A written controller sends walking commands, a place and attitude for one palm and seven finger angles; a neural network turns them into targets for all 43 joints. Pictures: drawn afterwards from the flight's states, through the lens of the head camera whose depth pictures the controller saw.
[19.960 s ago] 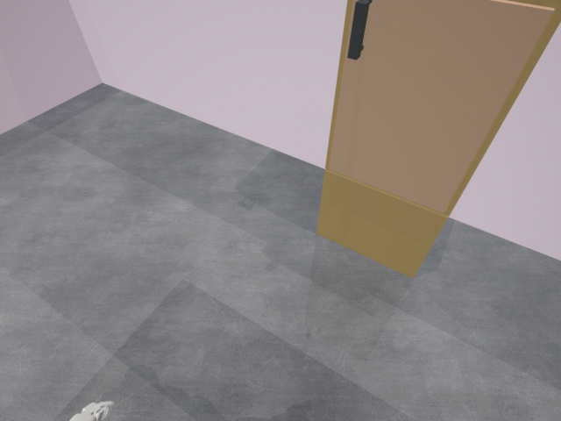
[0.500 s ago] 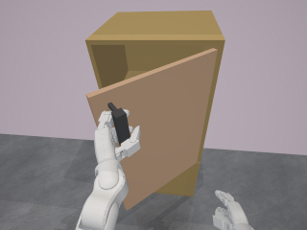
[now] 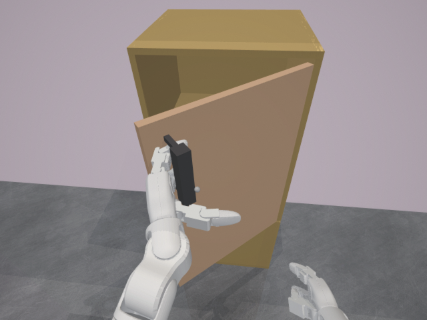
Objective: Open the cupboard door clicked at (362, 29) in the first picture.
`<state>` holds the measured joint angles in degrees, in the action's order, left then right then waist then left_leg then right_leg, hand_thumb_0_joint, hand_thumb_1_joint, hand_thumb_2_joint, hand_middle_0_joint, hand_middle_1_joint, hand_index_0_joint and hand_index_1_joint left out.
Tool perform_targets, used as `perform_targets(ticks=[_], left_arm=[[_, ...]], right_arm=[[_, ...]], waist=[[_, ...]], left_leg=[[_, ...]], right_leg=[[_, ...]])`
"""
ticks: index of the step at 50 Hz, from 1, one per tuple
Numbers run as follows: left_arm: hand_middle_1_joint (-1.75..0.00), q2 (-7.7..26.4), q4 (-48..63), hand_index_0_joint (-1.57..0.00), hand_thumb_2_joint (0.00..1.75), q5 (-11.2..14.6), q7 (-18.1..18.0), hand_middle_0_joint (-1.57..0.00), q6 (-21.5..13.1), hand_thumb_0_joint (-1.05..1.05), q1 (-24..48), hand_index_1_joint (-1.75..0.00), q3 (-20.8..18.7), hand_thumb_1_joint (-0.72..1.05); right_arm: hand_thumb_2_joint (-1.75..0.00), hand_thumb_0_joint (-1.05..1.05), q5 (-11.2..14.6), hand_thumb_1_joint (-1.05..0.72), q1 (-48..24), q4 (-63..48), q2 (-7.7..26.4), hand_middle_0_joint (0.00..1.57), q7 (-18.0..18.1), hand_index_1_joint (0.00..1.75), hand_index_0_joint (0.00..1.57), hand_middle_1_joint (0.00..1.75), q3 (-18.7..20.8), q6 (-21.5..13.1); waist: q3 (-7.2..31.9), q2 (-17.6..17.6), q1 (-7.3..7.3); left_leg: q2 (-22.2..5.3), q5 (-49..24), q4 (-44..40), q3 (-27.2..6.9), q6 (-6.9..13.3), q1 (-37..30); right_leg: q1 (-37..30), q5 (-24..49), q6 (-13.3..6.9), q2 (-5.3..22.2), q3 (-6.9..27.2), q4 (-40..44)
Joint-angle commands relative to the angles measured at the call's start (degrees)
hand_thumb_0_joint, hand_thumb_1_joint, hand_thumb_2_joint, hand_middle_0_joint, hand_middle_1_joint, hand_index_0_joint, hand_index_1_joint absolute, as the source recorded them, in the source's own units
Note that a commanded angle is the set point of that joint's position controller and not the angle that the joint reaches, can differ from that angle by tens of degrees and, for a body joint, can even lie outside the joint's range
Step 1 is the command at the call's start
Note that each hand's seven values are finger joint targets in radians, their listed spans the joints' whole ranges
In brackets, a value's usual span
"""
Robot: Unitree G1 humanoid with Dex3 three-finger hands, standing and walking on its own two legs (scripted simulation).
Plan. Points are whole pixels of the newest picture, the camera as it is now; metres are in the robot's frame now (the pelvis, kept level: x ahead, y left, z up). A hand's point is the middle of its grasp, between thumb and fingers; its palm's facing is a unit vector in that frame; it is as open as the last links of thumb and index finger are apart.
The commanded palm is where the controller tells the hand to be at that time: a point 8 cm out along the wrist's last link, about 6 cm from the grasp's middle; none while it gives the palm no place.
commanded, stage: open thumb and fingers to let go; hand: left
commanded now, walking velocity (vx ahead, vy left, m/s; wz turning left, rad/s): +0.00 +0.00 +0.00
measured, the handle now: (178, 170) +0.33 +0.10 +0.16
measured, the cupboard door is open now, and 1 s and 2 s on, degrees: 41 44 44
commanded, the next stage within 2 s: slide the hand sideways off the handle in 0.08 s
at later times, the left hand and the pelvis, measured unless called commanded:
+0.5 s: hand (199, 210) +0.24 +0.05 +0.16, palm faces -0.14 -0.99 +0.01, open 16.2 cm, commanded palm +0.21 +0.10 +0.16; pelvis -0.01 +0.00 +0.00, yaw +0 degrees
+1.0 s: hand (174, 227) +0.21 +0.08 +0.15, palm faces -0.06 -1.00 -0.02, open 16.2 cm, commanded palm +0.17 +0.14 +0.16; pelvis +0.02 -0.01 +0.00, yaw -2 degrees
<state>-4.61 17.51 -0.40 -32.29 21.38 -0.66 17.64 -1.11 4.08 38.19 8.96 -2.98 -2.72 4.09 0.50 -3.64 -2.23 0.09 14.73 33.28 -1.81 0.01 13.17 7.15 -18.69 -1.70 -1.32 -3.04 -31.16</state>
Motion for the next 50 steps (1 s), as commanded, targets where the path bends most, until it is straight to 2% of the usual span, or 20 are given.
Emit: perform_targets(ticks=[1,3,9,10,11,12,13,14,16,19,20,22,28,31,32,39,42,46,48,50], left_arm=[[-0.4,-9.19,13.93,-0.17,0.3,-1.64,-0.74,-0.17,-3.73,0.0,14.07,-0.4,1.04,-0.5],[-0.3,-8.65,12.4,-0.15,0.3,-1.35,-0.88,-0.15,-3.65,0.0,14.32,-0.3,0.06,-0.5],[-0.3,-8.34,10.88,-0.15,0.3,-1.37,-1.35,-0.15,-3.78,0.0,17.0,-0.3,-0.53,-0.5],[-0.3,-4.24,12.87,-0.15,0.3,-5.69,12.0,-0.15,-7.0,0.0,15.61,-0.3,11.44,-0.5],[-0.3,0.75,15.13,-0.15,0.3,-2.93,18.93,-0.15,-9.66,0.0,17.38,-0.3,6.3,-0.5],[-0.3,3.29,15.74,-0.15,0.3,-1.86,22.99,-0.15,-11.39,0.0,18.1,-0.3,5.67,-0.5],[-0.3,4.92,16.45,-0.15,0.3,-0.8,26.3,-0.15,-12.49,0.0,19.66,-0.3,4.68,-0.5],[-0.3,5.31,15.54,-0.15,0.3,0.65,29.53,-0.15,-13.18,0.0,20.53,-0.3,4.62,-0.5],[-0.3,5.34,14.69,-0.15,0.3,4.07,32.21,-0.15,-13.31,0.0,19.18,-0.3,2.03,-0.5],[-0.3,3.9,12.61,-0.15,0.3,9.26,30.89,-0.15,-11.22,0.0,15.94,-0.3,-2.25,-0.5],[-0.3,4.72,11.4,-0.15,0.3,9.94,29.94,-0.15,-10.43,0.0,14.39,-0.3,-4.25,-0.5],[-0.3,6.4,12.07,-0.15,0.3,9.4,27.99,-0.15,-9.79,0.0,12.77,-0.3,-6.52,-0.5],[-0.3,7.61,17.41,-0.15,0.3,5.17,25.43,-0.15,-10.31,0.0,3.21,-0.3,-6.7,-0.5],[-0.3,9.96,19.73,-0.15,0.3,4.69,25.69,-0.15,-10.43,0.0,0.96,-0.3,-8.88,-0.5],[-0.3,10.7,20.43,-0.15,0.3,4.78,25.87,-0.15,-10.38,0.0,-1.74,-0.3,-9.92,-0.5],[-0.3,12.04,25.05,-0.15,0.3,6.65,28.36,-0.15,-10.78,0.0,-8.65,-0.3,-11.56,-0.5],[-0.3,12.88,27.48,-0.15,0.3,7.4,29.44,-0.15,-11.42,0.0,-13.99,-0.3,-12.84,-0.5],[-0.3,14.76,31.15,-0.15,0.3,8.0,31.3,-0.15,-12.62,0.0,-19.94,-0.3,-14.67,-0.5],[-0.3,14.53,32.15,-0.15,0.3,8.39,32.17,-0.15,-13.12,0.0,-22.81,-0.3,-14.2,-0.5],[-0.3,16.17,32.96,-0.15,0.3,8.96,32.94,-0.15,-13.78,0.0,-24.0,-0.3,-16.13,-0.5]], right_arm=[[-0.9,0.0,-0.14,-0.9,-12.22,-10.5,4.33,0.2,0.02,0.3,0.2,0.3,1.89,-3.36],[-0.9,0.0,-0.09,-0.9,-12.55,-10.16,4.35,0.2,0.13,0.3,0.2,0.3,1.67,-3.17],[-0.9,0.0,-0.12,-0.9,-13.23,-9.61,4.14,0.2,0.46,0.3,0.2,0.3,1.54,-3.6],[-0.9,0.0,-0.47,-0.9,-7.41,-10.97,7.53,0.2,0.23,0.3,0.2,0.3,1.93,-1.74],[-0.9,0.0,0.77,-0.9,-7.85,-13.58,6.58,0.2,1.38,0.3,0.2,0.3,2.23,-1.21],[-0.9,0.0,0.96,-0.9,-7.66,-14.21,6.73,0.2,2.43,0.3,0.2,0.3,1.79,-0.99],[-0.9,0.0,1.08,-0.9,-7.96,-15.3,6.25,0.2,3.19,0.3,0.2,0.3,1.42,-1.11],[-0.9,0.0,1.36,-0.9,-7.27,-15.6,6.16,0.2,3.88,0.3,0.2,0.3,0.9,-1.43],[-0.9,0.0,1.9,-0.9,-7.66,-16.65,5.78,0.2,4.86,0.3,0.2,0.3,0.29,-2.58],[-0.9,0.0,2.28,-0.9,-9.02,-16.55,5.87,0.2,5.47,0.3,0.2,0.3,-0.29,-4.27],[-0.9,0.0,2.24,-0.9,-9.28,-16.29,6.03,0.2,5.52,0.3,0.2,0.3,-0.27,-4.52],[-0.9,0.0,2.05,-0.9,-9.68,-16.27,6.18,0.2,5.11,0.3,0.2,0.3,-0.21,-4.79],[-0.9,0.0,1.79,-0.9,-8.61,-18.55,6.25,0.2,3.09,0.3,0.2,0.3,0.1,-3.11],[-0.9,0.0,1.68,-0.9,-8.37,-19.38,6.24,0.2,3.17,0.3,0.2,0.3,0.29,-2.58],[-0.9,0.0,1.62,-0.9,-8.13,-19.67,6.31,0.2,3.07,0.3,0.2,0.3,0.26,-2.39],[-0.9,0.0,2.03,-0.9,-7.15,-20.88,6.65,0.2,3.76,0.3,0.2,0.3,0.36,-2.85],[-0.9,0.0,2.13,-0.9,-5.99,-21.11,6.95,0.2,3.76,0.3,0.2,0.3,0.68,-3.82],[-0.9,0.0,2.37,-0.9,-4.11,-21.55,7.17,0.2,3.78,0.3,0.2,0.3,0.98,-4.74],[-0.9,0.0,2.56,-0.9,-3.46,-21.78,7.29,0.2,3.67,0.3,0.2,0.3,0.9,-5.13],[-0.9,0.0,2.68,-0.9,-2.74,-21.82,7.53,0.2,3.97,0.3,0.2,0.3,1.17,-5.94]], waist=[[9.62,5.6,-0.76],[8.87,6.6,-0.89],[6.99,6.01,-0.8],[3.51,9.94,5.75],[8.04,8.03,3.56],[9.19,4.95,2.78],[10.56,2.41,2.64],[10.41,3.24,3.37],[8.47,3.85,2.71],[4.46,5.7,1.37],[3.68,8.31,0.78],[3.32,7.56,-0.19],[4.77,3.3,-0.92],[5.09,5.21,-0.89],[5.3,3.93,-1.53],[4.29,5.95,-0.63],[5.28,4.28,-1.02],[7.6,4.9,-1.02],[6.29,3.03,-0.73],[5.25,4.14,-0.4]], left_leg=[[-1.06,-10.58,-3.0,-0.6,0.21,-8.76],[-1.05,-8.77,-3.61,-0.81,0.18,-8.11],[-0.47,-5.53,-3.43,-0.58,0.16,-7.36],[0.31,-6.99,-4.51,-1.21,2.05,-9.5],[0.21,-6.98,-4.65,-0.5,2.29,-9.6],[0.56,-7.6,-4.57,-0.02,2.55,-10.06],[0.78,-6.93,-4.78,0.11,2.45,-11.11],[0.9,-6.16,-4.88,-0.12,2.6,-11.39],[0.74,-3.27,-5.48,-0.36,2.37,-10.75],[0.65,1.43,-6.77,-1.07,1.77,-8.2],[0.62,2.01,-6.81,-1.11,1.62,-7.35],[0.73,2.14,-7.13,-0.72,1.45,-6.94],[0.09,-1.4,-7.87,0.4,1.32,-6.4],[-0.11,-3.29,-7.02,1.06,1.64,-6.85],[-0.12,-3.56,-7.1,1.0,1.61,-6.65],[-0.36,-6.19,-5.6,1.76,2.06,-6.99],[-0.5,-8.29,-4.95,1.74,2.1,-7.48],[-0.39,-11.72,-3.79,2.17,2.22,-7.33],[-0.44,-11.74,-3.62,2.15,2.17,-6.63],[-0.39,-11.43,-2.7,2.17,2.3,-6.05]], right_leg=[[6.12,8.67,-0.98,1.27,-0.22,7.2],[6.67,6.41,-0.91,1.28,-0.35,7.75],[8.22,1.78,-0.86,1.67,0.51,9.45],[11.0,6.56,-0.08,1.04,2.33,8.24],[7.85,8.23,-0.44,1.16,1.8,7.62],[6.77,9.85,-0.54,1.38,2.39,7.29],[6.35,9.34,-0.65,1.58,1.99,7.39],[6.85,8.26,-0.53,1.61,1.62,7.75],[7.61,3.97,-0.38,1.48,1.42,9.48],[9.04,-2.06,0.17,1.13,0.79,11.3],[9.07,-3.7,0.34,1.1,0.75,11.79],[8.95,-4.86,0.27,1.19,0.81,11.91],[7.21,0.25,-0.38,0.72,0.45,9.32],[6.75,1.66,-0.25,0.53,1.08,9.87],[6.19,1.99,-0.41,0.45,0.99,9.78],[6.96,6.42,0.35,0.23,1.02,9.35],[6.59,9.69,0.33,-0.03,0.57,8.17],[5.3,15.93,0.62,0.11,0.51,5.83],[6.12,16.5,0.61,0.2,0.15,5.27],[7.16,16.7,0.9,0.1,0.46,5.43]])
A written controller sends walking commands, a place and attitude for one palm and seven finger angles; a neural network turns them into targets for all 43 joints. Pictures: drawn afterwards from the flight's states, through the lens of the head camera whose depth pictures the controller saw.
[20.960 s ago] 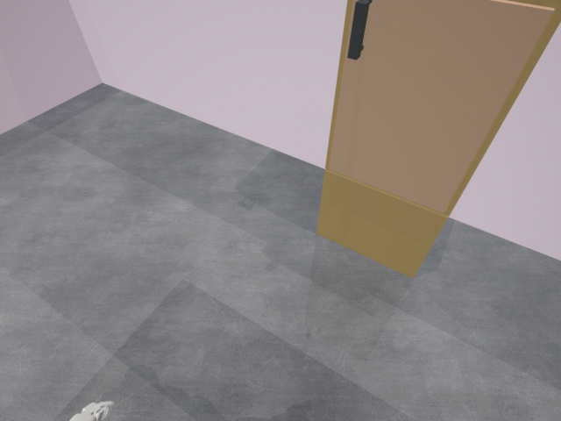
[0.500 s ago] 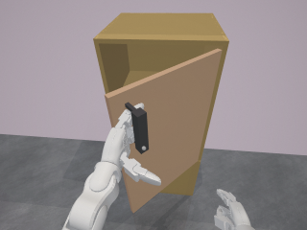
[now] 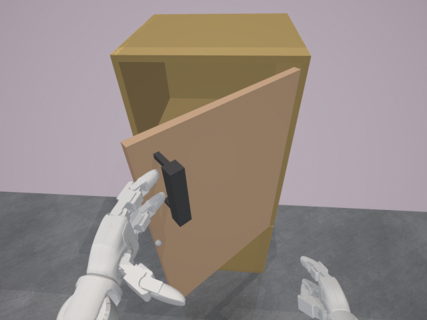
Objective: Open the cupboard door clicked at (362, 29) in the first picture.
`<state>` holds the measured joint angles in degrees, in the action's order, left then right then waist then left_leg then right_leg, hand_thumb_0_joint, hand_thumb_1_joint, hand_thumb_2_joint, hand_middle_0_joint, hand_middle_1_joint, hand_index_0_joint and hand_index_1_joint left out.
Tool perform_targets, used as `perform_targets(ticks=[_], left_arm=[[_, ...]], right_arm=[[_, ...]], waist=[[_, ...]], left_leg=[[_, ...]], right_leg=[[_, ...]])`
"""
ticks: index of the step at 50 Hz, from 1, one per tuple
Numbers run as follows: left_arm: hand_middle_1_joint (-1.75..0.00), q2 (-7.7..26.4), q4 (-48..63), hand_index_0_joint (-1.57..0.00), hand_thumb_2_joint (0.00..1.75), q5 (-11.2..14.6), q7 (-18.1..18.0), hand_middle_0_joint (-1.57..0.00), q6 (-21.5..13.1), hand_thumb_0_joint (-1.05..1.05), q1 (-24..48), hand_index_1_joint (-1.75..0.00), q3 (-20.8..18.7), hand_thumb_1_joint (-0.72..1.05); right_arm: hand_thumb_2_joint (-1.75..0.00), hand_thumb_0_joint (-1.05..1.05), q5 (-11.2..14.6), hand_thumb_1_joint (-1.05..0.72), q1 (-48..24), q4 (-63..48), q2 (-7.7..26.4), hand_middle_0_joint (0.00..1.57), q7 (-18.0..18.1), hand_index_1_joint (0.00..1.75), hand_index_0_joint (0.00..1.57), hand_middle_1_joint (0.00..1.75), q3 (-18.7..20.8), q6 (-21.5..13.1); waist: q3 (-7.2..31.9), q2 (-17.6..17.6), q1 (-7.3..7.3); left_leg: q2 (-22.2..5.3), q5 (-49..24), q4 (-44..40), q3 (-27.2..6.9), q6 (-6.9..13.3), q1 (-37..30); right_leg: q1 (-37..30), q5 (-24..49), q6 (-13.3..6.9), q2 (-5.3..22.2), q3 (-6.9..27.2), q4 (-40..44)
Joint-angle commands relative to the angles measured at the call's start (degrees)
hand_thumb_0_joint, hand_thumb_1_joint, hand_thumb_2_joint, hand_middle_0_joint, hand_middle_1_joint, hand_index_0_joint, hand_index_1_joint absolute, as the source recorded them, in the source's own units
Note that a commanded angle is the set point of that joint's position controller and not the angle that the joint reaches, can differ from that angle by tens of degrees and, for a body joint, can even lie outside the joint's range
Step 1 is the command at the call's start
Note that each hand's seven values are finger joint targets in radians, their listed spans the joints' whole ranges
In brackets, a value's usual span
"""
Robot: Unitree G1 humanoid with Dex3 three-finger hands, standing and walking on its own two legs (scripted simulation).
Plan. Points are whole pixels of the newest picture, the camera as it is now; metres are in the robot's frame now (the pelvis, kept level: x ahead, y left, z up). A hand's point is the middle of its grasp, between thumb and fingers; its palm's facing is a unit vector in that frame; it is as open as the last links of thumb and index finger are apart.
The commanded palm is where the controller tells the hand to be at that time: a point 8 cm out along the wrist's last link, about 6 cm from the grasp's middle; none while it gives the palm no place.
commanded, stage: slide the hand sideways off the handle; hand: left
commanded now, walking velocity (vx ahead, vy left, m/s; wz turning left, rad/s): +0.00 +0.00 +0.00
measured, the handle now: (170, 188) +0.29 +0.10 +0.16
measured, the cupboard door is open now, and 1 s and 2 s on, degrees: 44 44 44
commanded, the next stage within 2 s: draw the hand back to the body in 0.38 s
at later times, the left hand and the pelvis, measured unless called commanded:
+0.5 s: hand (123, 268) +0.15 +0.14 +0.15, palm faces +0.00 -1.00 -0.05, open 16.3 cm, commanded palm +0.11 +0.19 +0.16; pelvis +0.00 -0.01 -0.01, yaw +2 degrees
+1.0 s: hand (86, 257) +0.16 +0.19 +0.15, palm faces +0.03 -0.99 -0.10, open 16.1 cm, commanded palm +0.12 +0.25 +0.17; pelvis -0.01 +0.02 +0.00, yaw +2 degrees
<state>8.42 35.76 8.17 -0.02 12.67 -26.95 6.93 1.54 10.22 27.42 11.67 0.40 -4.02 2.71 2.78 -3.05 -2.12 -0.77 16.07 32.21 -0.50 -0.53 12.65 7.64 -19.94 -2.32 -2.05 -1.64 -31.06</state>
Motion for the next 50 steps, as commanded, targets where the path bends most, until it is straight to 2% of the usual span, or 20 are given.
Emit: perform_targets(ticks=[1,3,5,11,14,17,20,22,24,27,29,32,36,38,41,42,44,47,49,50], left_arm=[[-0.3,2.86,15.39,-0.15,0.3,0.81,1.22,-0.15,-5.36,0.0,1.82,-0.3,-5.28,-0.5],[-0.3,3.85,16.82,-0.15,0.3,1.35,1.93,-0.15,-6.33,0.0,0.6,-0.3,-6.38,-0.5],[-0.3,4.15,16.49,-0.15,0.3,2.14,2.95,-0.15,-7.2,0.0,-1.12,-0.3,-7.09,-0.5],[-0.3,8.13,14.36,-0.15,0.3,5.11,6.53,-0.15,-9.03,0.0,-6.88,-0.3,-14.69,-0.5],[-0.3,7.94,15.79,-0.15,0.3,6.66,8.53,-0.15,-10.23,0.0,-8.01,-0.3,-14.66,-0.5],[-0.3,9.84,15.03,-0.15,0.3,8.11,10.13,-0.15,-11.46,0.0,-7.6,-0.3,-16.83,-0.5],[-0.3,8.17,15.03,-0.15,0.3,8.54,10.95,-0.15,-12.86,0.0,-4.96,-0.3,-14.53,-0.5],[-0.3,8.28,13.97,-0.15,0.3,8.36,10.88,-0.15,-13.44,0.0,-5.45,-0.3,-14.36,-0.5],[-0.3,7.39,14.02,-0.15,0.3,8.03,10.44,-0.15,-13.5,0.0,-4.83,-0.3,-13.16,-0.5],[-0.3,11.35,11.53,-0.15,0.3,6.91,8.91,-0.15,-12.44,0.0,-4.51,-0.3,-17.59,-0.5],[-0.3,11.12,11.25,-0.15,0.3,6.89,8.54,-0.15,-11.79,0.0,-3.36,-0.3,-18.18,-0.5],[-0.3,12.07,11.28,-0.15,0.3,7.86,8.63,-0.15,-11.05,0.0,-1.95,-0.3,-20.15,-0.5],[-0.3,10.69,12.81,-0.15,0.3,9.69,10.5,-0.15,-10.77,0.0,-0.16,-0.3,-18.54,-0.5],[-0.3,11.6,11.25,-0.15,0.3,9.84,10.89,-0.15,-10.15,0.0,0.84,-0.3,-19.43,-0.5],[-0.3,11.96,10.8,-0.15,0.3,9.43,11.39,-0.15,-9.25,0.0,1.84,-0.3,-19.56,-0.5],[-0.3,12.95,10.84,-0.15,0.3,9.01,10.98,-0.15,-9.05,0.0,1.8,-0.3,-20.08,-0.5],[-0.3,12.65,10.88,-0.15,0.3,9.06,10.8,-0.15,-8.27,0.0,1.49,-0.3,-20.47,-0.5],[-0.3,14.84,10.11,-0.15,0.34,9.23,10.35,-0.15,-7.33,0.0,2.52,-0.3,-23.41,-0.4],[-0.3,14.19,10.99,-0.16,0.37,9.72,10.55,-0.16,-7.25,0.0,2.56,-0.3,-23.53,-0.32],[-0.3,19.14,16.92,-0.16,0.39,0.31,2.88,-0.16,-13.03,0.0,4.66,-0.3,-22.37,-0.29]], right_arm=[[-0.9,0.0,0.02,-0.9,-8.66,-11.31,4.91,0.2,0.72,0.3,0.2,0.3,2.44,-5.0],[-0.9,0.0,0.13,-0.9,-7.95,-11.46,5.16,0.2,0.99,0.3,0.2,0.3,2.73,-6.12],[-0.9,0.0,0.19,-0.9,-6.98,-11.49,5.3,0.2,1.3,0.3,0.2,0.3,2.76,-7.32],[-0.9,0.0,0.57,-0.9,-5.38,-10.25,5.51,0.2,2.3,0.3,0.2,0.3,3.29,-9.5],[-0.9,0.0,1.03,-0.9,-5.38,-10.36,5.67,0.2,2.36,0.3,0.2,0.3,3.39,-10.91],[-0.9,0.0,1.35,-0.9,-5.2,-9.68,6.02,0.2,2.79,0.3,0.2,0.3,3.59,-12.89],[-0.9,0.0,1.32,-0.9,-4.69,-9.44,6.35,0.2,3.1,0.3,0.2,0.3,3.53,-15.06],[-0.9,0.0,1.29,-0.9,-4.63,-8.95,6.55,0.2,3.05,0.3,0.2,0.3,3.71,-16.2],[-0.9,0.0,1.34,-0.9,-4.78,-9.1,6.52,0.2,3.09,0.3,0.2,0.3,3.63,-17.04],[-0.9,0.0,1.19,-0.9,-5.1,-8.05,6.43,0.2,3.38,0.3,0.2,0.3,3.81,-17.13],[-0.9,0.0,1.23,-0.9,-5.37,-8.3,6.08,0.2,3.67,0.3,0.2,0.3,3.56,-16.77],[-0.9,0.0,1.36,-0.9,-5.93,-7.94,6.13,0.2,3.98,0.3,0.2,0.3,3.42,-16.79],[-0.9,0.0,1.74,-0.9,-5.91,-7.92,6.58,0.2,4.16,0.3,0.2,0.3,2.8,-18.0],[-0.9,0.0,1.77,-0.9,-5.87,-7.3,7.01,0.2,4.41,0.3,0.2,0.3,2.88,-18.39],[-0.9,0.0,1.83,-0.9,-5.59,-7.0,7.22,0.2,4.42,0.3,0.2,0.3,2.78,-18.7],[-0.9,0.0,1.82,-0.9,-5.75,-6.76,7.35,0.2,4.34,0.3,0.2,0.3,2.8,-18.75],[-0.9,0.0,1.88,-0.9,-5.86,-7.07,7.16,0.2,4.24,0.3,0.2,0.3,2.61,-18.57],[-0.9,0.0,1.91,-0.9,-6.05,-6.7,7.41,0.2,4.44,0.3,0.2,0.3,2.8,-17.91],[-0.9,0.0,1.93,-0.9,-6.01,-7.03,7.39,0.2,4.43,0.3,0.2,0.3,2.67,-17.87],[-0.9,0.0,0.5,-0.9,-7.38,-7.95,6.05,0.2,5.28,0.3,0.2,0.3,2.08,-17.61]], waist=[[2.84,3.57,-0.48],[2.84,3.1,-0.45],[2.47,4.78,-0.31],[3.06,6.71,-0.83],[3.01,2.51,-0.81],[1.6,3.48,-0.68],[0.85,3.34,0.0],[0.31,3.38,-0.33],[0.14,4.02,-0.35],[0.15,4.25,-1.36],[0.11,4.9,-1.37],[1.24,2.9,-1.71],[1.78,0.25,-1.04],[1.23,1.55,-0.81],[0.74,1.03,-0.83],[0.64,-0.46,-1.13],[1.17,0.4,-1.23],[1.82,0.9,-1.6],[2.62,-0.03,-1.51],[-1.37,-0.13,-2.58]], left_leg=[[0.63,-12.1,-1.33,0.89,2.91,-5.33],[0.57,-12.03,-0.78,0.66,2.92,-5.37],[0.78,-11.61,0.06,0.55,3.03,-4.74],[1.06,-12.22,2.31,0.65,2.97,-2.77],[1.13,-12.42,2.83,0.63,2.83,-2.77],[1.11,-11.31,3.75,-0.03,2.82,-1.91],[1.29,-9.48,4.15,-0.58,2.88,-1.63],[1.28,-8.6,4.27,-0.76,2.87,-1.16],[1.35,-7.1,3.75,-0.95,2.92,-0.74],[1.3,-5.77,3.25,-1.01,2.8,0.36],[1.28,-4.89,2.7,-0.87,2.79,0.32],[1.16,-5.48,2.28,-0.84,2.66,-0.52],[1.11,-5.91,1.15,-1.26,2.56,-1.7],[0.93,-5.48,0.69,-1.65,2.57,-1.56],[0.89,-4.52,-0.36,-2.06,2.4,-1.33],[0.81,-4.67,-0.65,-2.18,2.35,-1.17],[0.78,-4.68,-1.61,-2.46,2.26,-1.25],[0.66,-4.64,-2.01,-2.53,2.08,-1.29],[0.65,-5.73,-2.36,-2.51,1.98,-2.12],[1.06,-3.98,-3.25,-2.28,1.7,-0.55]], right_leg=[[7.1,17.51,1.74,0.98,-0.81,5.48],[7.69,17.15,1.69,1.1,-0.85,5.26],[8.46,17.43,2.07,1.26,-0.53,5.27],[8.09,22.29,3.27,2.23,1.1,5.15],[8.59,22.67,3.17,2.37,1.19,4.67],[9.76,20.67,3.27,2.29,1.91,5.57],[11.66,16.47,3.27,2.52,2.16,5.98],[12.03,14.12,2.9,2.45,2.0,6.12],[12.77,10.7,2.71,2.29,1.44,5.88],[12.34,7.48,2.3,2.34,1.69,6.41],[12.54,5.21,2.36,2.44,1.67,6.84],[11.48,6.28,2.1,2.11,0.92,6.67],[11.45,8.11,2.11,1.43,-0.7,5.74],[11.58,7.82,2.06,1.18,-0.91,5.94],[11.72,6.32,1.95,0.87,-1.61,5.79],[11.16,6.63,1.6,0.93,-1.67,5.43],[11.0,6.6,1.65,0.65,-2.46,4.82],[10.2,6.12,1.45,0.45,-2.51,5.08],[9.94,7.34,1.46,0.34,-2.87,4.61],[9.96,6.46,1.04,0.84,0.36,7.86]])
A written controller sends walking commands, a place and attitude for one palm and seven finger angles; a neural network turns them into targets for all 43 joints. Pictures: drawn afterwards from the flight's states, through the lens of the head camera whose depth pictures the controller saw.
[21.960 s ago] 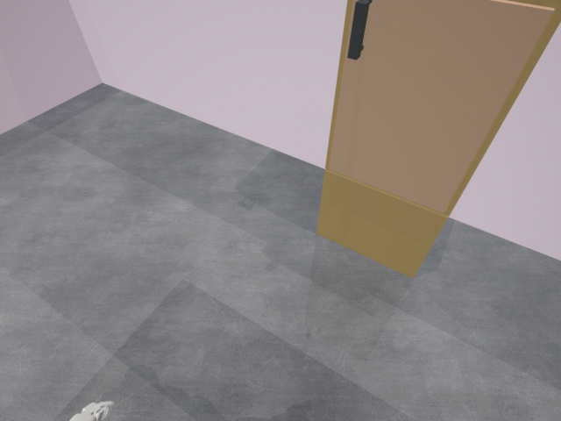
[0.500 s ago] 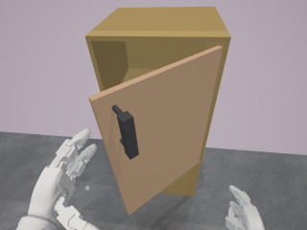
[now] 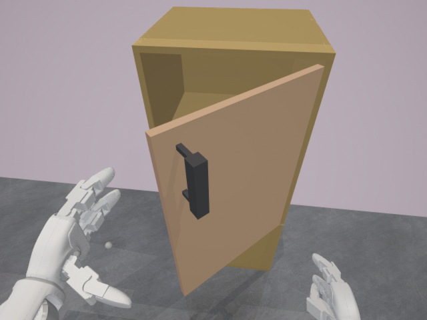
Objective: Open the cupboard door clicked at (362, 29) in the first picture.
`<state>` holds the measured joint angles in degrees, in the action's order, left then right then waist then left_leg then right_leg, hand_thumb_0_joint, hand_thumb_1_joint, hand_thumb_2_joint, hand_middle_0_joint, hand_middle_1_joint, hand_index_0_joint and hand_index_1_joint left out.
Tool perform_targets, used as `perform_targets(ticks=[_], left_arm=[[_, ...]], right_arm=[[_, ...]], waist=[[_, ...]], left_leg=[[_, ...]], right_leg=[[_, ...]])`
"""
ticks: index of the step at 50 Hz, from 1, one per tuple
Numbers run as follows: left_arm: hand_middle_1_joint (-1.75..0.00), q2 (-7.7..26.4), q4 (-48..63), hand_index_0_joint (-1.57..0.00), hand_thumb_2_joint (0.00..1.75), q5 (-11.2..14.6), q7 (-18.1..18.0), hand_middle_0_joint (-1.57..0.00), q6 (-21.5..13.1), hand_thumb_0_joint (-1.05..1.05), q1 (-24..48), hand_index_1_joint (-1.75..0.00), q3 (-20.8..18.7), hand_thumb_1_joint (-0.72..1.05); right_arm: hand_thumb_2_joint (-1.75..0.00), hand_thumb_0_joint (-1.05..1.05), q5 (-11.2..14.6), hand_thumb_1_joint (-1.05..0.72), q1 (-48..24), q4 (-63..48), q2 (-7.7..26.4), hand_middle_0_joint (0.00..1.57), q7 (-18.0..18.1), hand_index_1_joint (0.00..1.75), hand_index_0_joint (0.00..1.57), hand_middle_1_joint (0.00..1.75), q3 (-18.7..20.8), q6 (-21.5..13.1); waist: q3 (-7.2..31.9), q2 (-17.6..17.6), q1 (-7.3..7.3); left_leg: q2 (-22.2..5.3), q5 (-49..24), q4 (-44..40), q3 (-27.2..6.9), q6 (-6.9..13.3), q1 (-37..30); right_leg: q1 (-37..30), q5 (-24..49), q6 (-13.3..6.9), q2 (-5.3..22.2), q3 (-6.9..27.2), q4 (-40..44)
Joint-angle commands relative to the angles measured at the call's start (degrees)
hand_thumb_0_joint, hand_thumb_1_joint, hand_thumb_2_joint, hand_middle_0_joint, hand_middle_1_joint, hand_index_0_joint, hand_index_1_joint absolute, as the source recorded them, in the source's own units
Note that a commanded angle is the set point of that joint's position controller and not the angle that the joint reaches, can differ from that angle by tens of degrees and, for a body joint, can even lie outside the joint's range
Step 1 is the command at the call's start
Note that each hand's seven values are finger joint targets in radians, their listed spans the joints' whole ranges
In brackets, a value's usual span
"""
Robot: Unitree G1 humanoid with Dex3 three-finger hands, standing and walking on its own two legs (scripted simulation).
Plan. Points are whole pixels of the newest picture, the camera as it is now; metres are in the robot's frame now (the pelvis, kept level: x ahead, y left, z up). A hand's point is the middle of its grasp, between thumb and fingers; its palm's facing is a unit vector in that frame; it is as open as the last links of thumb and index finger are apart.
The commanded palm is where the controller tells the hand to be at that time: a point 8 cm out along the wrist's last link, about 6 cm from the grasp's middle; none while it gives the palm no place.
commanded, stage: draw the hand back to the body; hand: left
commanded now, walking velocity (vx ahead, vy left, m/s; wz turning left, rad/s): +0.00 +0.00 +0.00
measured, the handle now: (191, 180) +0.30 +0.08 +0.16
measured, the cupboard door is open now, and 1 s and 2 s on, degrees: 44 44 44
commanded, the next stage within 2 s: step back with the hand held close in 1.06 s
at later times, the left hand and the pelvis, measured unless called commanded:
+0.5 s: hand (79, 211) +0.22 +0.23 +0.16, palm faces +0.35 -0.85 -0.39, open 11.3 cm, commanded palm +0.17 +0.28 +0.18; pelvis +0.03 +0.01 +0.01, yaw -2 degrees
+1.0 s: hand (82, 203) +0.24 +0.24 +0.16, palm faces +0.39 -0.83 -0.40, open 7.5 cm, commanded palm +0.18 +0.28 +0.18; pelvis +0.03 -0.01 +0.02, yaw -2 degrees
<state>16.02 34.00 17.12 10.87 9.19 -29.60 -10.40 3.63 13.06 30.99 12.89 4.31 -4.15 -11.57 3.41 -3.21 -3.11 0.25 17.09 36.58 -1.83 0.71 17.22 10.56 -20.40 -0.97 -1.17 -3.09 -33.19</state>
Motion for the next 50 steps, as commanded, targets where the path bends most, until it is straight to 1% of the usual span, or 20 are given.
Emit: perform_targets(ticks=[1,2,3,5,7,8,12,16,19,24,27,28,32,34,36,38,41,43,47,50], left_arm=[[-0.3,7.67,12.31,-0.16,0.4,-9.28,-11.14,-0.16,-10.53,0.0,1.64,-0.3,-4.22,-0.26],[-0.3,7.06,11.88,-0.16,0.42,-9.81,-12.53,-0.16,-10.84,0.0,0.94,-0.3,-3.36,-0.22],[-0.3,5.88,11.77,-0.16,0.43,-10.74,-13.47,-0.16,-11.45,0.0,0.48,-0.3,-2.19,-0.18],[-0.3,6.36,12.34,-0.16,0.47,-12.12,-15.14,-0.16,-13.35,0.0,1.17,-0.3,-2.16,-0.12],[-0.3,7.61,11.57,-0.17,0.5,-13.26,-16.49,-0.17,-14.6,0.0,1.2,-0.3,-2.72,-0.05],[-0.3,7.1,12.36,-0.17,0.51,-13.48,-16.88,-0.17,-15.05,0.0,2.06,-0.3,-2.22,-0.01],[-0.3,10.16,10.9,-0.17,0.57,-14.2,-18.54,-0.17,-16.34,0.0,2.7,-0.3,-5.68,0.13],[-0.3,10.08,8.44,-0.18,0.63,-13.95,-18.83,-0.18,-16.66,0.0,1.04,-0.3,-7.59,0.27],[-0.3,10.44,7.38,-0.18,0.68,-14.02,-18.91,-0.18,-16.84,0.0,1.79,-0.3,-8.48,0.37],[-0.3,11.99,4.75,-0.19,0.75,-13.56,-18.89,-0.19,-16.58,0.0,1.02,-0.3,-11.46,0.55],[-0.3,13.41,3.77,-0.19,0.8,-13.57,-18.9,-0.19,-16.62,0.0,3.19,-0.3,-13.2,0.65],[-0.3,13.34,3.81,-0.19,0.81,-13.46,-18.92,-0.19,-16.66,0.0,3.52,-0.3,-13.47,0.69],[-0.3,15.18,2.96,-0.2,0.87,-13.38,-19.13,-0.2,-16.69,0.0,5.98,-0.3,-15.54,0.83],[-0.3,15.04,1.61,-0.2,0.9,-13.07,-19.11,-0.2,-16.53,0.0,6.24,-0.3,-16.03,0.9],[-0.3,13.86,1.6,-0.2,0.9,-13.06,-18.87,-0.2,-16.52,0.0,5.85,-0.3,-14.72,0.9],[-0.3,12.96,0.83,-0.2,0.9,-12.94,-18.58,-0.2,-16.21,0.0,5.25,-0.3,-13.63,0.9],[-0.3,13.88,0.97,-0.2,0.9,-12.9,-18.58,-0.2,-16.4,0.0,5.61,-0.3,-14.38,0.9],[-0.3,14.68,0.95,-0.2,0.9,-12.9,-18.57,-0.2,-16.49,0.0,5.94,-0.3,-15.08,0.9],[-0.3,15.79,1.99,-0.2,0.9,-13.07,-18.55,-0.2,-16.87,0.0,6.62,-0.3,-15.83,0.9],[-0.3,14.95,1.93,-0.2,0.9,-12.95,-18.55,-0.2,-17.07,0.0,5.8,-0.3,-15.47,0.9]], right_arm=[[-0.9,0.0,-2.28,-0.9,-9.09,-10.25,4.29,0.2,1.77,0.3,0.2,0.3,2.32,-2.9],[-0.9,0.0,-2.37,-0.9,-8.75,-10.14,4.87,0.2,1.57,0.3,0.2,0.3,2.38,-2.53],[-0.9,0.0,-2.52,-0.9,-8.52,-9.89,4.77,0.2,1.45,0.3,0.2,0.3,2.42,-1.84],[-0.9,0.0,-2.8,-0.9,-8.08,-9.42,4.95,0.2,1.13,0.3,0.2,0.3,2.7,-1.11],[-0.9,0.0,-3.09,-0.9,-7.89,-8.65,5.46,0.2,0.99,0.3,0.2,0.3,3.01,-0.79],[-0.9,0.0,-3.17,-0.9,-7.96,-8.88,5.4,0.2,1.02,0.3,0.2,0.3,3.18,-0.55],[-0.9,0.0,-3.52,-0.9,-8.24,-7.74,5.69,0.2,1.34,0.3,0.2,0.3,3.53,0.1],[-0.9,0.0,-3.48,-0.9,-8.7,-6.93,5.27,0.2,1.23,0.3,0.2,0.3,3.75,1.25],[-0.9,0.0,-3.39,-0.9,-8.59,-6.41,5.57,0.2,0.94,0.3,0.2,0.3,4.06,2.0],[-0.9,0.0,-3.29,-0.9,-8.76,-6.13,5.61,0.2,0.81,0.3,0.2,0.3,4.69,3.41],[-0.9,0.0,-3.18,-0.9,-8.85,-5.75,5.85,0.2,0.83,0.3,0.2,0.3,4.89,4.06],[-0.9,0.0,-3.17,-0.9,-8.68,-5.82,5.75,0.2,0.78,0.3,0.2,0.3,4.91,4.33],[-0.9,0.0,-3.08,-0.9,-8.57,-5.29,5.87,0.2,0.75,0.3,0.2,0.3,5.14,4.81],[-0.9,0.0,-3.06,-0.9,-8.58,-5.29,5.85,0.2,0.67,0.3,0.2,0.3,5.2,5.17],[-0.9,0.0,-3.13,-0.9,-8.57,-5.3,5.84,0.2,0.45,0.3,0.2,0.3,5.26,5.13],[-0.9,0.0,-3.1,-0.9,-8.86,-5.34,6.11,0.2,0.43,0.3,0.2,0.3,5.41,5.43],[-0.9,0.0,-3.21,-0.9,-8.9,-5.49,6.22,0.2,0.38,0.3,0.2,0.3,5.56,5.61],[-0.9,0.0,-3.19,-0.9,-9.19,-5.56,6.08,0.2,0.56,0.3,0.2,0.3,5.6,5.86],[-0.9,0.0,-3.08,-0.9,-9.32,-5.27,5.89,0.2,0.56,0.3,0.2,0.3,5.47,5.84],[-0.9,0.0,-3.17,-0.9,-9.32,-5.17,5.54,0.2,0.54,0.3,0.2,0.3,5.44,5.58]], waist=[[-4.49,1.14,-0.83],[-5.22,2.78,-0.89],[-4.42,1.76,-0.35],[-3.03,-1.65,-0.15],[-1.64,-2.43,-0.33],[-1.15,-2.31,-0.03],[0.58,0.67,-0.39],[0.15,1.01,-0.62],[0.14,-0.87,-0.54],[0.93,1.91,-0.92],[0.27,1.45,-0.81],[0.55,0.04,-0.76],[1.77,-1.65,-0.77],[1.67,-0.9,-0.78],[1.62,-1.54,-0.59],[1.23,-0.36,-0.47],[1.71,2.33,-0.58],[1.6,2.36,-0.74],[2.35,-0.37,-0.87],[2.2,-0.57,-0.77]], left_leg=[[-0.3,-3.11,-7.9,-0.69,0.14,-5.34],[-0.42,-1.73,-8.44,-1.16,0.05,-4.47],[-0.71,-2.28,-8.87,-0.92,0.17,-5.8],[-0.95,-3.13,-9.77,-0.71,0.07,-7.49],[-1.22,-3.73,-10.67,-0.73,0.04,-8.49],[-1.42,-3.78,-11.4,-0.97,0.0,-9.12],[-1.51,-6.78,-12.15,-0.71,0.28,-10.68],[-1.55,-11.56,-12.35,0.09,0.22,-11.99],[-1.82,-14.66,-12.89,0.12,0.0,-12.75],[-1.92,-19.73,-12.51,1.0,0.21,-13.69],[-1.85,-21.25,-12.31,1.37,0.26,-14.04],[-1.82,-21.63,-12.55,1.36,0.17,-14.26],[-1.67,-23.78,-12.14,1.78,0.26,-15.3],[-1.68,-24.24,-12.4,1.71,0.26,-15.47],[-1.57,-24.45,-12.24,2.05,0.38,-15.94],[-1.55,-23.98,-12.34,2.16,0.6,-15.96],[-1.24,-23.04,-12.34,2.37,0.88,-15.72],[-1.09,-22.61,-12.3,2.64,0.98,-15.31],[-0.97,-22.92,-12.1,2.74,0.82,-15.86],[-0.94,-23.16,-11.94,3.05,0.87,-16.31]], right_leg=[[8.59,4.5,-0.58,0.28,1.89,11.23],[8.28,3.06,-0.71,0.36,1.85,11.76],[7.54,3.51,-0.67,0.46,1.99,11.51],[6.11,4.53,-0.78,0.61,2.1,11.33],[4.3,5.14,-0.82,0.66,2.07,11.23],[4.05,5.3,-0.73,0.66,2.0,11.11],[1.32,7.41,-0.79,0.79,1.96,11.87],[0.2,11.49,-0.62,0.79,1.91,12.19],[-0.78,13.81,-0.57,0.89,1.95,11.97],[-2.27,18.89,-0.2,0.89,2.01,12.06],[-2.45,20.47,-0.22,0.87,2.1,12.6],[-2.63,20.6,-0.17,0.97,2.16,12.48],[-3.57,22.75,-0.21,1.11,2.28,12.83],[-3.47,23.02,-0.01,1.04,2.16,12.86],[-3.19,23.59,0.19,1.12,2.21,13.09],[-3.04,23.81,0.32,1.09,2.34,13.44],[-3.49,24.62,0.46,1.01,2.36,13.68],[-3.78,25.44,0.5,1.24,2.66,13.74],[-4.39,25.76,0.33,1.33,2.83,14.06],[-3.89,26.37,0.51,1.3,2.82,14.19]])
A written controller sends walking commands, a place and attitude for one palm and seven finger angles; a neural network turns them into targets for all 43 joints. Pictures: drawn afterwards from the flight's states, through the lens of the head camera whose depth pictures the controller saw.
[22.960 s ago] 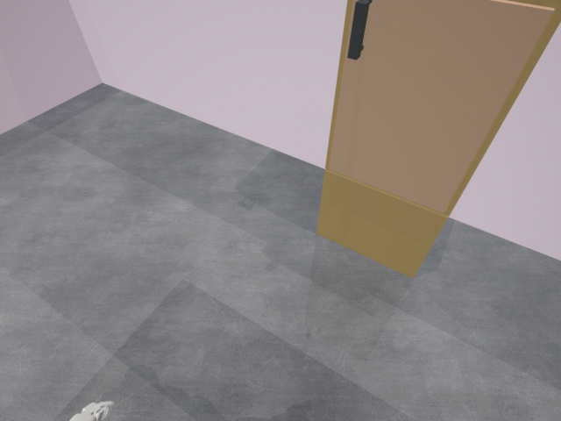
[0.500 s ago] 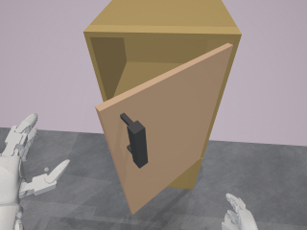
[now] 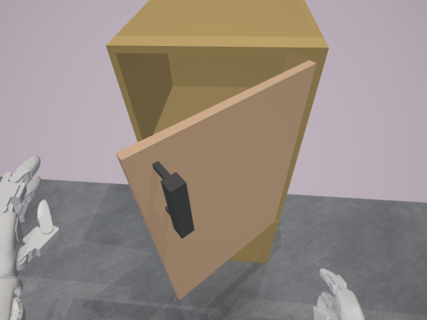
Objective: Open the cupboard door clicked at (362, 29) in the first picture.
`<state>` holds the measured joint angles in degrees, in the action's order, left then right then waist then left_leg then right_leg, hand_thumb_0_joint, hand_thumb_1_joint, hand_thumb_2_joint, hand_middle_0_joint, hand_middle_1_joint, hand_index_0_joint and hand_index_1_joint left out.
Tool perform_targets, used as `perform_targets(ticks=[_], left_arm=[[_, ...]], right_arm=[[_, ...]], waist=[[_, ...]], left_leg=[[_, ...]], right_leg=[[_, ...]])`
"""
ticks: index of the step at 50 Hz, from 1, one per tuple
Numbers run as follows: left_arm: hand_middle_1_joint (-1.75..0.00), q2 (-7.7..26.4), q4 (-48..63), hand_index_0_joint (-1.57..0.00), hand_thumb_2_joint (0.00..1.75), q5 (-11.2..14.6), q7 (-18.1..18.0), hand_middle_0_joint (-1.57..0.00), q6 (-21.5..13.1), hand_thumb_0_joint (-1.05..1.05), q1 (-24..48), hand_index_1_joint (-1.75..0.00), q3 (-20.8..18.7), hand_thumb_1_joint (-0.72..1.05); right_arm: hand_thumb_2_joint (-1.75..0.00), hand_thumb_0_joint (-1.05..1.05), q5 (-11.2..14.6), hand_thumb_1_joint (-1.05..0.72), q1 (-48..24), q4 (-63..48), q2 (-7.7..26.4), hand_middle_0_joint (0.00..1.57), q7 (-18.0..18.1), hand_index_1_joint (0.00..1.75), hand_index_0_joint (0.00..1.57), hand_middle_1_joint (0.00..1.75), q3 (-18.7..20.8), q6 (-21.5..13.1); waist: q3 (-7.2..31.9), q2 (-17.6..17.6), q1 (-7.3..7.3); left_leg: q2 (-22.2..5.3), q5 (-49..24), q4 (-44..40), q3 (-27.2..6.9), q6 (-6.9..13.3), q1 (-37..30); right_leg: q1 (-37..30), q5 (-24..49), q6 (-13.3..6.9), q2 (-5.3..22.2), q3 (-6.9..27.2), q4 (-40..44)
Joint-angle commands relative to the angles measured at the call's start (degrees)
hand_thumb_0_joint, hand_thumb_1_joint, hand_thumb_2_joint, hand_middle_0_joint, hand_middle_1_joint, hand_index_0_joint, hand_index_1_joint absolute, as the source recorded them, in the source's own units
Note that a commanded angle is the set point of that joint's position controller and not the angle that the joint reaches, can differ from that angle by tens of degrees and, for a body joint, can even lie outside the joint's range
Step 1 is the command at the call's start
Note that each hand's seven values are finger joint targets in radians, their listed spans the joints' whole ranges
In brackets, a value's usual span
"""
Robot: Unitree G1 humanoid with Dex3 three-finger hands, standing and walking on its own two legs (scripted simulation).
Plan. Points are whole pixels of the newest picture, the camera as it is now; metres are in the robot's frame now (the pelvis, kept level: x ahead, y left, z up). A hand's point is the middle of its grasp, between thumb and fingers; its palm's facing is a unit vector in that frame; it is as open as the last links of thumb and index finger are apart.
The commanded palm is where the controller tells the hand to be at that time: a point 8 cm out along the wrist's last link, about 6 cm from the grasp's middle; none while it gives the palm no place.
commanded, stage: draw the hand back to the body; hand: left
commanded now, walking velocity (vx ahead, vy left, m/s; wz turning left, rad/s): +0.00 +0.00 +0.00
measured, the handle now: (172, 199) +0.26 +0.10 +0.15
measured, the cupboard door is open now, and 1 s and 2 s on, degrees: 44 44 44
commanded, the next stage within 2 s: step back with the hand held close in 0.06 s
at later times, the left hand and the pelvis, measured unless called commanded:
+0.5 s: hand (44, 247) +0.17 +0.27 +0.14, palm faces +0.29 -0.82 -0.50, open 7.4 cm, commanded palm +0.11 +0.31 +0.17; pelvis -0.04 +0.02 +0.00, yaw -2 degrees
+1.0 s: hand out of the picture +0.04 +0.31 +0.15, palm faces +0.45 -0.78 -0.42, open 7.4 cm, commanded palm -0.01 +0.35 +0.17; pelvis -0.15 +0.05 -0.01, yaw +1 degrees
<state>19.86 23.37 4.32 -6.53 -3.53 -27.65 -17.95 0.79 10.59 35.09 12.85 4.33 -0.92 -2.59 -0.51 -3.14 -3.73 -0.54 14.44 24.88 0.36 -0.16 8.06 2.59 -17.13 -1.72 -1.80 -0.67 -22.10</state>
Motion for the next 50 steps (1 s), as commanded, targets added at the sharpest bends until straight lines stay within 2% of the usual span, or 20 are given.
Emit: perform_targets(ticks=[1,8,9,10,11,12,14,21,25,28,35,38,40,41,42,44,45,47,49,50], left_arm=[[-0.3,10.87,12.31,-0.2,0.9,-0.08,-1.08,-0.2,-4.39,0.0,3.8,-0.3,-7.76,0.9],[-0.3,10.14,9.36,-0.2,0.9,0.03,-0.66,-0.2,-4.48,0.0,4.35,-0.3,-7.2,0.9],[-0.3,12.29,12.87,-0.2,0.9,0.11,-0.85,-0.2,-5.02,0.0,8.26,-0.3,-8.39,0.9],[-0.3,19.41,14.14,-0.2,0.9,-0.13,-1.16,-0.2,-7.12,0.0,11.58,-0.3,-15.53,0.9],[-0.3,14.28,9.67,-0.2,0.9,-0.23,-0.33,-0.2,-7.27,0.0,6.42,-0.3,-11.38,0.9],[-0.3,15.06,10.45,-0.2,0.9,-0.63,-0.21,-0.2,-7.29,0.0,6.36,-0.3,-11.42,0.9],[-0.3,11.63,9.26,-0.2,0.9,-0.76,0.05,-0.2,-6.79,0.0,1.67,-0.3,-8.65,0.9],[-0.3,14.76,14.78,-0.2,0.9,-0.75,-1.24,-0.2,-6.53,0.0,-2.59,-0.3,-11.65,0.9],[-0.3,16.27,17.65,-0.2,0.9,-0.63,-2.25,-0.2,-7.25,0.0,-4.1,-0.3,-13.58,0.9],[-0.3,16.04,17.6,-0.2,0.9,-0.63,-2.71,-0.2,-7.76,0.0,-5.59,-0.3,-14.24,0.9],[-0.3,13.16,16.83,-0.2,0.9,-2.23,-3.07,-0.2,-9.8,0.0,-4.68,-0.3,-14.16,0.9],[-0.3,12.47,15.85,-0.2,0.9,-3.1,-3.02,-0.2,-10.42,0.0,-2.05,-0.3,-14.17,0.9],[-0.3,12.29,15.66,-0.2,0.9,-3.06,-2.78,-0.2,-10.64,0.0,-0.85,-0.3,-13.6,0.9],[-0.3,12.51,15.56,-0.2,0.9,-2.58,-2.74,-0.2,-10.73,0.0,-0.78,-0.3,-13.31,0.9],[-0.3,13.65,17.15,-0.2,0.9,-2.42,-2.76,-0.2,-11.07,0.0,-0.18,-0.3,-13.44,0.9],[-0.3,12.77,17.33,-0.2,0.9,-1.88,-3.16,-0.2,-11.53,0.0,1.34,-0.3,-10.79,0.9],[-0.3,12.81,18.23,-0.2,0.9,-2.25,-3.29,-0.2,-11.72,0.0,2.88,-0.3,-10.28,0.9],[-0.3,15.13,18.05,-0.2,0.9,-2.35,-3.63,-0.2,-11.23,0.0,2.88,-0.3,-12.85,0.9],[-0.3,14.32,17.5,-0.2,0.9,-2.15,-3.76,-0.2,-10.76,0.0,4.05,-0.3,-12.56,0.9],[-0.3,14.82,18.98,-0.2,0.9,-1.96,-3.89,-0.2,-11.15,0.0,4.97,-0.3,-12.86,0.9]], right_arm=[[-0.9,0.0,-0.29,-0.9,-6.94,-9.34,5.6,0.2,0.44,0.3,0.2,0.3,2.18,-3.42],[-0.9,0.0,-0.19,-0.9,-7.38,-9.01,5.83,0.2,0.69,0.3,0.2,0.3,2.47,-2.94],[-0.9,0.0,-0.11,-0.9,-7.61,-9.3,5.88,0.2,0.72,0.3,0.2,0.3,2.42,-3.22],[-0.9,0.0,0.41,-0.9,-6.07,-10.16,7.0,0.2,0.39,0.3,0.2,0.3,2.69,-2.19],[-0.9,0.0,0.06,-0.9,-6.64,-9.01,6.3,0.2,0.27,0.3,0.2,0.3,2.69,-1.25],[-0.9,0.0,0.19,-0.9,-7.22,-9.75,6.63,0.2,0.24,0.3,0.2,0.3,2.92,-0.62],[-0.9,0.0,0.32,-0.9,-6.3,-10.57,6.79,0.2,0.08,0.3,0.2,0.3,3.32,0.44],[-0.9,0.0,0.98,-0.9,-5.91,-13.41,6.72,0.2,0.35,0.3,0.2,0.3,4.23,3.01],[-0.9,0.0,0.98,-0.9,-5.99,-14.2,6.54,0.2,0.84,0.3,0.2,0.3,4.27,3.1],[-0.9,0.0,0.81,-0.9,-5.69,-14.35,6.68,0.2,0.94,0.3,0.2,0.3,4.22,2.7],[-0.9,0.0,0.48,-0.9,-4.4,-14.34,8.26,0.2,0.78,0.3,0.2,0.3,4.24,-0.61],[-0.9,0.0,0.28,-0.9,-3.92,-13.54,8.19,0.2,0.95,0.3,0.2,0.3,4.47,-1.92],[-0.9,0.0,0.27,-0.9,-3.46,-12.98,7.84,0.2,0.63,0.3,0.2,0.3,4.6,-2.65],[-0.9,0.0,0.19,-0.9,-3.01,-12.54,7.26,0.2,0.45,0.3,0.2,0.3,4.56,-2.92],[-0.9,0.0,-0.05,-0.9,-2.87,-12.24,7.04,0.2,0.37,0.3,0.2,0.3,4.73,-3.17],[-0.9,0.0,0.02,-0.9,-1.78,-9.91,6.1,0.2,-0.35,0.3,0.2,0.3,4.75,-3.38],[-0.9,0.0,-0.06,-0.9,-2.33,-9.5,6.48,0.2,-0.44,0.3,0.2,0.3,4.98,-3.56],[-0.9,0.0,-0.63,-0.9,-3.3,-9.4,5.62,0.2,-0.18,0.3,0.2,0.3,4.16,-3.82],[-0.9,0.0,-0.47,-0.9,-3.49,-9.6,5.05,0.2,0.38,0.3,0.2,0.3,3.19,-3.48],[-0.9,0.0,-0.36,-0.9,-3.58,-9.2,5.8,0.2,0.88,0.3,0.2,0.3,3.08,-3.62]], waist=[[5.49,0.04,-0.1],[3.37,2.23,0.12],[5.24,0.78,0.02],[0.75,0.85,2.12],[1.56,4.12,2.55],[1.65,3.1,2.22],[4.45,3.42,2.6],[10.61,4.13,2.78],[10.86,0.66,2.65],[9.42,-2.02,2.58],[4.02,-8.37,2.89],[2.75,-9.85,2.84],[1.82,-5.63,3.07],[1.05,-1.54,3.31],[1.46,2.96,3.77],[3.82,13.99,4.33],[4.2,15.13,4.13],[5.16,13.07,4.12],[3.15,9.62,4.67],[3.1,4.33,4.8]], left_leg=[[-0.12,-19.84,-0.49,0.76,1.67,-6.77],[-0.09,-16.42,-0.99,1.12,2.13,-6.13],[-0.01,-16.14,-0.93,0.98,2.13,-6.72],[-0.91,-14.61,2.0,-0.4,3.06,-5.2],[-0.76,-13.94,3.24,-0.93,2.99,-4.56],[-0.83,-14.34,3.53,-0.79,2.97,-3.88],[-1.49,-17.49,3.81,-0.18,2.58,-4.27],[-3.69,-25.83,3.82,-0.46,2.02,-4.07],[-4.72,-24.45,2.28,-1.8,2.15,-1.21],[-5.68,-19.09,-0.05,-3.5,2.44,3.73],[-10.65,19.93,-11.97,-10.31,5.71,28.4],[-12.56,27.63,-14.74,-12.27,7.03,36.86],[-10.98,26.22,-11.21,-11.06,6.36,34.95],[-8.0,22.17,-6.43,-8.8,4.63,29.27],[-4.29,17.66,0.18,-5.6,2.55,20.79],[1.05,5.75,22.41,-1.83,-0.53,5.73],[1.25,6.58,29.38,-3.25,-0.36,5.99],[0.08,7.86,27.08,-4.16,0.11,9.7],[-0.61,4.03,10.72,-3.0,0.24,8.09],[-0.9,-3.09,0.12,-2.81,0.36,6.88]], right_leg=[[4.16,22.51,1.31,1.87,0.32,3.17],[5.28,20.32,1.52,1.99,0.99,4.45],[4.76,20.07,1.54,2.19,1.17,4.42],[10.9,26.18,1.76,4.98,7.03,7.49],[10.04,29.22,2.08,6.17,6.98,6.67],[9.46,32.54,2.41,6.83,7.28,5.9],[8.73,34.26,2.72,6.94,6.2,3.81],[7.7,33.89,2.78,6.05,4.79,-0.44],[7.98,27.47,2.43,4.97,5.01,-2.23],[7.37,20.23,2.3,3.98,4.8,-3.34],[-1.51,2.91,2.72,-0.21,2.0,-14.22],[-5.64,0.72,2.63,-1.39,0.76,-20.16],[-2.04,-2.52,1.66,-0.79,2.23,-16.08],[4.92,-5.88,0.02,1.34,5.07,-8.97],[14.02,-10.41,-1.71,4.67,10.71,-0.49],[28.76,-8.74,-7.3,16.68,22.57,9.34],[28.73,-0.96,-8.52,18.56,22.44,7.9],[22.77,13.68,-7.61,18.07,18.89,2.9],[19.99,19.33,-3.56,13.96,13.34,-2.75],[18.22,21.23,-1.02,10.04,9.78,-7.93]])
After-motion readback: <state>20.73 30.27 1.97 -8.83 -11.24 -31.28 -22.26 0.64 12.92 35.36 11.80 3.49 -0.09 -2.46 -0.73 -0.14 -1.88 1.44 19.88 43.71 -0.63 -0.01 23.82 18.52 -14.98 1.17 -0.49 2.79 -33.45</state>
